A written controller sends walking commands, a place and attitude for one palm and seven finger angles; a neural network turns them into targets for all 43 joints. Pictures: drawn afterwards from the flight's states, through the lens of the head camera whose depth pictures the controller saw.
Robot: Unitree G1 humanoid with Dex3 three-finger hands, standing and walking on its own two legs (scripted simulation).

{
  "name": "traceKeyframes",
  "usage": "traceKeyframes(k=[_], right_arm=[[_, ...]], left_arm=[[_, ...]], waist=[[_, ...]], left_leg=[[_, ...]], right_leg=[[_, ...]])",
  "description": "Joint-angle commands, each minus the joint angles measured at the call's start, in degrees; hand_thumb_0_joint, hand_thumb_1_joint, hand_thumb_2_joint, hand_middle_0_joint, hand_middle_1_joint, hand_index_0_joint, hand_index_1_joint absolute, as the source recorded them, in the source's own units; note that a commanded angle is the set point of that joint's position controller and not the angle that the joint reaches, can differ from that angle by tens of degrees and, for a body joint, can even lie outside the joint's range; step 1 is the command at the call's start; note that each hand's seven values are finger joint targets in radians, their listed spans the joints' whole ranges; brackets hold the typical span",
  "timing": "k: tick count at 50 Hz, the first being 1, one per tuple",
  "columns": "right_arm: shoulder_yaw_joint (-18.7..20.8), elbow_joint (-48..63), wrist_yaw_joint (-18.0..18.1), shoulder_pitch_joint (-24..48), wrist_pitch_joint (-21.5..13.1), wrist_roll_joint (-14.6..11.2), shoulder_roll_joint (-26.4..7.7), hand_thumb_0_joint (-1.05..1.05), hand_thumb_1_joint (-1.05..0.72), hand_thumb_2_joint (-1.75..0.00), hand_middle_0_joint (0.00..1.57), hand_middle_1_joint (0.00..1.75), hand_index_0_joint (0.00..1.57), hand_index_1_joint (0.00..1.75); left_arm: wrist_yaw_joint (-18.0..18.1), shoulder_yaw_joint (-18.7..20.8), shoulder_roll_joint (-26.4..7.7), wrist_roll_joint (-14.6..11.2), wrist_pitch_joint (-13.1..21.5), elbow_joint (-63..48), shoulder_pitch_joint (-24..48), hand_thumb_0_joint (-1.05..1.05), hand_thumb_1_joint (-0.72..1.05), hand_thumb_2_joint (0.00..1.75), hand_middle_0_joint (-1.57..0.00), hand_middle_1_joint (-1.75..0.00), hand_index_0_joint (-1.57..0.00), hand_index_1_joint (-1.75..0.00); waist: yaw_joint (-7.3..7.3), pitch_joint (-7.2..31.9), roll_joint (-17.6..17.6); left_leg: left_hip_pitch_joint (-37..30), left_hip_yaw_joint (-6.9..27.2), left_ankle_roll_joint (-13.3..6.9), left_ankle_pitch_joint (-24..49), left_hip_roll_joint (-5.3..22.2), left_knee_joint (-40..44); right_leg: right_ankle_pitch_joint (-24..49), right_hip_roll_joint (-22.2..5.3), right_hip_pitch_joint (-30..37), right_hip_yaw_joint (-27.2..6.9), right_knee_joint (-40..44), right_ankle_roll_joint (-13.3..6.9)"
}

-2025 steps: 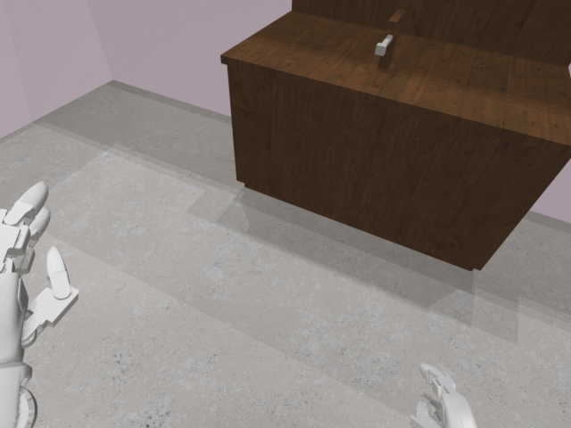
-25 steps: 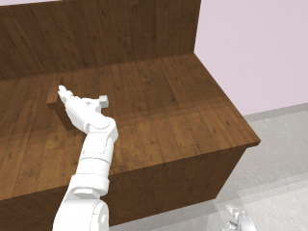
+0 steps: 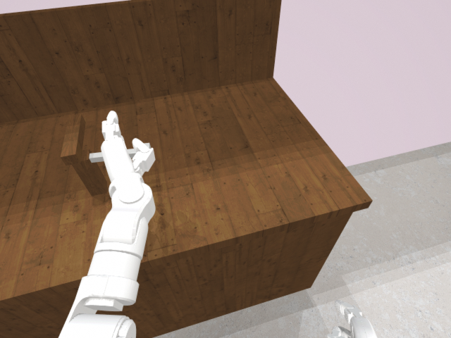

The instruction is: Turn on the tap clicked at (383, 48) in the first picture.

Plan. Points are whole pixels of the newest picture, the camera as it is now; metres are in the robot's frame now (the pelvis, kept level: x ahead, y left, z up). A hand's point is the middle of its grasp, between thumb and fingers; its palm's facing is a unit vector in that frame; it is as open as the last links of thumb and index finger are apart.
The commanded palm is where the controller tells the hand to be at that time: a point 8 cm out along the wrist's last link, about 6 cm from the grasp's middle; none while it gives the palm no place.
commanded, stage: draw the hand back beside the body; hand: left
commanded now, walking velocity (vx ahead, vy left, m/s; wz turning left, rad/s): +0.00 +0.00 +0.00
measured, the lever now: (145, 151) +0.49 +0.22 +0.06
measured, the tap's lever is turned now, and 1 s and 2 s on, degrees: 82 82 82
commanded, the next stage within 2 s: step back with the hand held close in 1.32 s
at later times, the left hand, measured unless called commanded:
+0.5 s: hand (103, 205) +0.28 +0.21 +0.14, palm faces +0.23 -0.94 -0.24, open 7.6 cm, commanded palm +0.24 +0.26 +0.15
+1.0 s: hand (35, 239) +0.21 +0.27 +0.16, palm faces +0.37 -0.87 -0.32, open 7.4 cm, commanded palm +0.16 +0.31 +0.17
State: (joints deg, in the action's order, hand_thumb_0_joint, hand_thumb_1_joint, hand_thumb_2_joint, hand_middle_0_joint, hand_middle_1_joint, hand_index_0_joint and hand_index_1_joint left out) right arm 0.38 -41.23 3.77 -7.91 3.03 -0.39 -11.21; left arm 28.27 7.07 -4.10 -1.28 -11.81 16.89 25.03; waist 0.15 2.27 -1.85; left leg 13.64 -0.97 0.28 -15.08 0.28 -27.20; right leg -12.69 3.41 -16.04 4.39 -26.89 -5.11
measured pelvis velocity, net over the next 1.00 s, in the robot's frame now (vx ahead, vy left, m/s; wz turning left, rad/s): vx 0.00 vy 0.03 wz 0.01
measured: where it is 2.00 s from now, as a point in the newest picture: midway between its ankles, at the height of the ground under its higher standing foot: outside the picture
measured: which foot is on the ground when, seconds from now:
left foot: down 0.00-1.00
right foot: down 0.00-1.00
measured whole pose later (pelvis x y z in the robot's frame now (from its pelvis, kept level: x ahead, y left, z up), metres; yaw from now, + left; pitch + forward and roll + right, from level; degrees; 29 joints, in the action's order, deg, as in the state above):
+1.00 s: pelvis +0.00 +0.03 +0.01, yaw +0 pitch -6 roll -1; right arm -0.8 -37.2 2.3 -8.6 -2.5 -0.5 -12.7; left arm 5.6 12.8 -18.7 -4.9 5.4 -18.3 -20.8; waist 3.5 -3.1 -3.6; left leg 1.5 -1.2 -1.8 -12.6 -1.0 -20.1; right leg -8.7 2.5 -2.5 3.7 -17.0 -2.8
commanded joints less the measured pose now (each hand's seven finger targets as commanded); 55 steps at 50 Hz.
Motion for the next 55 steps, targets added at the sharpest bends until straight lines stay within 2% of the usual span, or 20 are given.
traceKeyframes(k=[1,2,3,4,5,10,12,14,15,17,20,25,28,35,39,44,46,48,52,55], right_arm=[[0.32,11.40,1.71,7.91,-1.63,-1.66,-6.31,0.00,-0.90,-0.90,0.20,0.30,0.20,0.30],[0.27,11.77,1.70,8.64,-1.90,-1.73,-6.23,0.00,-0.90,-0.90,0.20,0.30,0.20,0.30],[0.77,10.55,0.16,4.68,-2.26,-0.95,-7.14,0.00,-0.90,-0.90,0.20,0.30,0.20,0.30],[0.66,12.37,-0.32,5.66,-2.63,-1.49,-6.86,0.00,-0.90,-0.90,0.20,0.30,0.20,0.30],[0.73,12.83,-0.44,7.04,-3.16,-1.63,-6.93,0.00,-0.90,-0.90,0.20,0.30,0.20,0.30],[0.64,13.73,-0.91,7.68,-7.33,-1.37,-7.00,0.00,-0.90,-0.90,0.20,0.30,0.20,0.30],[0.69,13.24,-0.94,6.98,-8.27,-1.15,-7.38,0.00,-0.90,-0.90,0.20,0.30,0.20,0.30],[0.90,12.50,-0.73,6.63,-8.46,-1.00,-7.82,0.00,-0.90,-0.90,0.20,0.30,0.20,0.30],[0.75,11.94,-0.74,7.08,-8.26,-1.03,-7.87,0.00,-0.90,-0.90,0.20,0.30,0.20,0.30],[0.62,12.06,-0.69,7.24,-7.91,-1.02,-7.71,0.00,-0.90,-0.90,0.20,0.30,0.20,0.30],[0.48,12.01,-0.67,8.24,-7.37,-0.92,-7.73,0.00,-0.90,-0.90,0.20,0.30,0.20,0.30],[0.04,13.39,-0.94,8.59,-6.97,-0.51,-7.26,0.00,-0.90,-0.90,0.20,0.30,0.20,0.30],[-0.09,14.25,-1.02,8.62,-7.02,-0.37,-6.95,0.00,-0.90,-0.90,0.20,0.30,0.20,0.30],[0.06,14.15,-1.12,8.85,-7.71,-0.10,-7.33,0.00,-0.90,-0.90,0.20,0.30,0.20,0.30],[0.36,13.98,-1.17,8.40,-8.06,0.03,-7.57,0.00,-0.90,-0.90,0.20,0.30,0.20,0.30],[0.57,13.81,-1.12,8.31,-8.40,0.13,-7.70,0.00,-0.90,-0.90,0.20,0.30,0.20,0.30],[0.63,13.69,-1.16,8.35,-8.66,0.08,-7.72,0.00,-0.90,-0.90,0.20,0.30,0.20,0.30],[0.72,13.62,-1.18,8.18,-8.92,0.05,-7.69,0.00,-0.90,-0.90,0.20,0.30,0.20,0.30],[0.92,13.67,-1.15,7.93,-9.35,0.11,-7.76,0.00,-0.90,-0.90,0.20,0.30,0.20,0.30],[0.90,13.37,-0.94,8.08,-9.70,0.07,-8.02,0.00,-0.90,-0.90,0.20,0.30,0.20,0.30]], left_arm=[[-6.48,4.62,-10.76,-4.39,3.74,-18.22,7.62,0.00,0.90,0.90,-0.16,-0.18,-0.16,-0.18],[-5.43,5.38,-11.13,-4.55,2.96,-20.35,6.65,0.00,0.90,0.90,-0.16,-0.18,-0.16,-0.18],[-11.61,4.83,-21.19,-2.34,6.41,-16.91,-2.44,0.00,0.90,0.90,-0.16,-0.18,-0.16,-0.18],[-14.37,6.60,-22.44,-3.44,8.87,-19.48,-4.18,0.00,0.90,0.90,-0.16,-0.19,-0.16,-0.19],[-16.11,8.04,-25.26,-3.61,11.36,-24.36,-3.51,0.00,0.90,0.90,-0.16,-0.19,-0.16,-0.19],[-20.49,-0.56,-20.00,-3.12,18.30,-33.77,-1.34,0.00,0.90,0.90,-0.17,-0.20,-0.17,-0.20],[-20.76,-1.93,-18.72,-3.04,19.32,-31.76,-4.32,0.00,0.90,0.90,-0.17,-0.21,-0.17,-0.21],[-20.80,-0.23,-19.96,-3.01,19.82,-29.13,-7.46,0.00,0.90,0.90,-0.17,-0.22,-0.17,-0.22],[-21.12,-0.40,-19.58,-2.85,20.14,-28.51,-7.64,0.00,0.90,0.90,-0.17,-0.22,-0.17,-0.22],[-21.39,-0.19,-19.52,-3.04,20.59,-27.59,-8.93,0.00,0.90,0.90,-0.18,-0.22,-0.18,-0.22],[-21.53,4.07,-23.00,-3.07,21.20,-28.69,-11.01,0.00,0.90,0.90,-0.18,-0.23,-0.18,-0.23],[-21.91,7.09,-24.14,-3.44,21.29,-33.94,-17.79,0.00,0.90,0.90,-0.18,-0.25,-0.18,-0.25],[-22.27,5.91,-22.35,-3.66,20.99,-36.37,-20.51,0.00,0.90,0.90,-0.19,-0.26,-0.19,-0.26],[-22.31,7.00,-22.55,-3.44,20.94,-42.57,-26.60,0.00,0.90,0.90,-0.19,-0.28,-0.19,-0.28],[-22.08,8.05,-22.83,-3.46,20.88,-44.24,-30.72,0.00,0.90,0.90,-0.20,-0.29,-0.20,-0.29],[-21.84,10.53,-23.92,-3.58,20.97,-46.27,-36.08,0.00,0.90,0.90,-0.20,-0.30,-0.20,-0.30],[-21.68,11.44,-24.54,-3.33,21.44,-48.59,-36.71,0.00,0.90,0.90,-0.20,-0.30,-0.20,-0.30],[-21.61,12.06,-24.45,-3.54,21.35,-48.22,-39.53,0.00,0.90,0.90,-0.20,-0.30,-0.20,-0.30],[-21.45,14.12,-25.46,-3.69,21.58,-50.62,-43.04,0.00,0.90,0.90,-0.20,-0.30,-0.20,-0.30],[-21.46,12.72,-24.47,-3.55,21.58,-50.52,-40.35,0.00,0.90,0.90,-0.20,-0.30,-0.20,-0.30]], waist=[[3.66,14.19,4.32],[3.83,13.19,5.50],[1.23,10.71,7.23],[2.93,10.98,6.16],[3.49,11.60,0.22],[0.84,5.02,-2.84],[0.63,4.56,-0.82],[0.62,4.06,4.29],[0.71,2.45,2.03],[0.81,2.35,4.58],[1.79,2.73,1.03],[2.82,4.59,-1.44],[2.64,3.39,0.94],[2.77,3.09,-2.35],[3.02,2.98,-0.30],[3.47,1.98,-0.69],[3.48,1.98,-3.43],[3.53,0.61,-1.55],[3.76,0.88,-2.67],[2.93,-0.52,-2.19]], left_leg=[[-1.94,0.25,-2.17,12.45,-0.54,3.53],[-2.34,0.23,-2.17,12.36,-0.27,3.85],[-3.64,0.76,-2.17,10.32,0.99,5.82],[-2.89,0.49,-2.53,10.61,0.60,6.69],[-5.28,0.21,-2.64,11.25,0.24,7.13],[-11.81,0.66,-2.46,10.84,0.69,8.68],[-13.20,1.15,-2.60,9.39,0.79,9.39],[-12.87,1.13,-2.97,8.50,0.72,9.63],[-12.93,1.28,-2.87,8.07,0.49,10.24],[-12.32,1.38,-2.97,6.17,0.43,10.81],[-11.87,1.74,-2.83,6.43,0.21,11.34],[-11.64,2.53,-2.20,10.37,0.47,11.54],[-11.44,2.58,-2.17,11.33,0.86,11.25],[-12.44,3.49,-1.62,12.86,1.14,10.98],[-11.78,3.72,-1.51,14.15,1.42,10.32],[-10.68,4.22,-1.26,13.71,1.58,10.14],[-10.35,4.40,-0.99,13.47,1.49,10.04],[-9.81,4.57,-1.03,12.87,1.68,9.87],[-9.32,4.78,-0.94,12.75,1.78,9.47],[-9.41,4.67,-1.19,11.15,1.56,9.64]], right_leg=[[18.69,-4.61,16.75,-6.33,5.31,4.49],[17.48,-4.56,16.72,-6.23,6.03,4.51],[19.10,-5.78,18.32,-6.87,6.10,5.26],[19.21,-5.78,20.06,-7.16,6.08,5.09],[18.16,-5.83,20.24,-7.45,6.85,4.50],[11.95,-4.68,13.36,-6.98,12.04,3.44],[9.38,-4.33,12.84,-6.63,12.91,3.35],[8.36,-4.37,13.37,-6.78,13.75,3.68],[7.14,-4.42,12.53,-6.65,14.58,3.41],[4.68,-4.59,13.06,-6.62,14.92,3.61],[4.82,-4.79,14.56,-6.78,15.24,3.23],[10.06,-4.62,17.72,-6.24,13.61,2.63],[11.08,-4.39,17.16,-5.90,13.29,2.61],[11.28,-4.12,16.33,-5.53,12.85,2.22],[12.32,-4.15,16.61,-5.39,12.18,2.21],[11.14,-4.19,16.30,-5.24,11.83,2.12],[10.38,-4.19,16.27,-5.32,11.69,1.90],[9.89,-4.17,15.48,-5.25,11.75,1.97],[9.52,-4.27,15.41,-5.24,11.38,1.97],[8.14,-4.23,13.79,-5.35,11.64,2.11]])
